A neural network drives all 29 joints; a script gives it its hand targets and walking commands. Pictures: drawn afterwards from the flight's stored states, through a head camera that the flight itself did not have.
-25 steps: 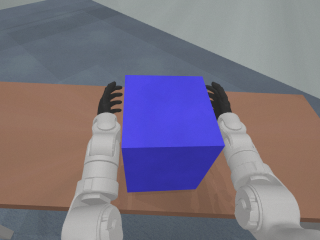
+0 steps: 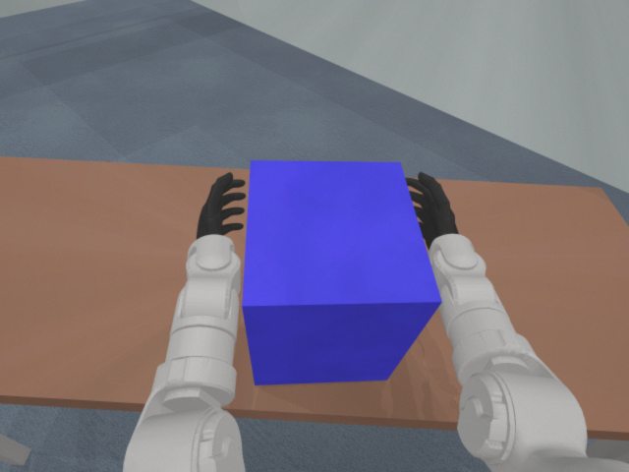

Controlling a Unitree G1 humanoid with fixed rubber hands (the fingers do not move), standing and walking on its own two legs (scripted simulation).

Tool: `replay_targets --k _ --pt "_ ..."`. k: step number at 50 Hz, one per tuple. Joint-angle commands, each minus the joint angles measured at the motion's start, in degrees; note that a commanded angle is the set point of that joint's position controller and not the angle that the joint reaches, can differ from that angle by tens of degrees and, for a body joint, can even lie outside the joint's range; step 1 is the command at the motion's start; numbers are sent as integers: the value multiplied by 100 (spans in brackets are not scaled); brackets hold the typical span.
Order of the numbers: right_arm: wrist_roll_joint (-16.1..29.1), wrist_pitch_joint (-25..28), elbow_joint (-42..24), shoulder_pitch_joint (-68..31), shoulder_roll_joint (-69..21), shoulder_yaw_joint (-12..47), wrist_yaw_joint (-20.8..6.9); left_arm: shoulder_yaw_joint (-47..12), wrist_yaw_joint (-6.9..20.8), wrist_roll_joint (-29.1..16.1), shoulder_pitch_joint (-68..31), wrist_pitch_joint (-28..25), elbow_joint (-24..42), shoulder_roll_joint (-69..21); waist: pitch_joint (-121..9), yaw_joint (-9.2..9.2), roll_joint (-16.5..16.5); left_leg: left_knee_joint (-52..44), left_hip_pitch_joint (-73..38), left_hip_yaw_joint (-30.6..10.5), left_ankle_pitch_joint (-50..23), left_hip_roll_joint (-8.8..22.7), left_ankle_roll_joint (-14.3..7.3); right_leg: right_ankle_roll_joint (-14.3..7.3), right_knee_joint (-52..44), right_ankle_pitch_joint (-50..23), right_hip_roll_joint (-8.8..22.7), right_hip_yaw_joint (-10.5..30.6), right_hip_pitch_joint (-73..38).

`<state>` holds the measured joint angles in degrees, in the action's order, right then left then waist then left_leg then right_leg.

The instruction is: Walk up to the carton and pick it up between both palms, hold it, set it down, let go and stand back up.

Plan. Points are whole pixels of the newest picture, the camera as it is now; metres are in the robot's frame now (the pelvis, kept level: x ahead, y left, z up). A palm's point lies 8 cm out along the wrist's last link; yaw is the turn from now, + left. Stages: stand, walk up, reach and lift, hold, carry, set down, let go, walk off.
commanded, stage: set down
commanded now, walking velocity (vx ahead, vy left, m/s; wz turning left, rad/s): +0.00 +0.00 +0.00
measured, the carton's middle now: (324, 278) +0.38 +0.01 +0.03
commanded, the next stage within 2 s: none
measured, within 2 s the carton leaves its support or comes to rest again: rests again in 0.44 s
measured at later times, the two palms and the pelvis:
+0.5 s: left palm (210, 243) +0.39 +0.16 +0.10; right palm (434, 236) +0.41 -0.14 +0.10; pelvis +0.00 +0.00 +0.00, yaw +0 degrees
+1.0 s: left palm (209, 244) +0.39 +0.16 +0.10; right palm (432, 236) +0.41 -0.13 +0.10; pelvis +0.00 +0.00 +0.00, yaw +0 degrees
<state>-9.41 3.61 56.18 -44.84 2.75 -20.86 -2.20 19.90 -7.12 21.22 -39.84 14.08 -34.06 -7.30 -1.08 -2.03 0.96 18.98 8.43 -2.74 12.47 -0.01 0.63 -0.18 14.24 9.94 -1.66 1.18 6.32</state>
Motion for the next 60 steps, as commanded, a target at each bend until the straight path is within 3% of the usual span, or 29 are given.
replay_targets --k 1,7,14,25,29,34,37,41,43,60 --pt "-393 542 -297 -3303 -2684 1025 -661 -1062 597 -173 -2854 -521 -6 -2826 -2832 -222 -48 332 -1119 777 -4094 242 399 123 226 -2390 -187 -820 -7" --pt "-494 675 -377 -3264 -2753 1029 -703 -923 605 -109 -2730 -706 -123 -2814 -2890 -318 56 328 -969 788 -4104 243 366 158 302 -2568 -171 -789 -104" --pt "-705 686 -127 -3004 -2664 765 -720 -877 612 -42 -2635 -773 -232 -2801 -2636 -139 -43 324 -1064 792 -4062 276 396 105 196 -2219 -179 -825 132" --pt "-820 746 -190 -2722 -2717 700 -762 -709 696 64 -2329 -848 -277 -2758 -2492 -194 -28 260 -971 825 -3956 275 348 128 238 -2205 -142 -814 83" --pt "-909 786 -110 -2639 -2656 628 -768 -690 690 86 -2249 -892 -292 -2767 -2439 -101 -53 279 -1069 810 -4033 289 371 115 204 -2080 -152 -824 226" --pt "-938 737 -124 -2551 -2655 572 -794 -553 718 150 -2121 -870 -415 -2711 -2194 -173 0 214 -945 815 -3784 273 314 117 171 -1884 -143 -799 161" --pt "-1005 758 -103 -2456 -2673 506 -778 -529 740 170 -2108 -903 -377 -2685 -2248 -73 11 183 -900 816 -3688 270 303 119 193 -1912 -130 -798 130" --pt "-993 770 -99 -2351 -2703 542 -799 -449 761 257 -1933 -916 -440 -2670 -2105 -178 -11 194 -832 812 -3734 259 274 131 245 -1979 -125 -772 116" --pt "-1045 745 -82 -2280 -2689 494 -787 -384 788 266 -1907 -911 -472 -2652 -2001 -116 55 172 -858 824 -3635 258 257 143 211 -1879 -128 -802 105" --pt "-1105 889 -77 -1877 -2787 570 -739 -326 881 367 -1433 -1050 -617 -2691 -1946 -91 32 277 -803 817 -3850 254 237 141 326 -2206 -119 -777 145"
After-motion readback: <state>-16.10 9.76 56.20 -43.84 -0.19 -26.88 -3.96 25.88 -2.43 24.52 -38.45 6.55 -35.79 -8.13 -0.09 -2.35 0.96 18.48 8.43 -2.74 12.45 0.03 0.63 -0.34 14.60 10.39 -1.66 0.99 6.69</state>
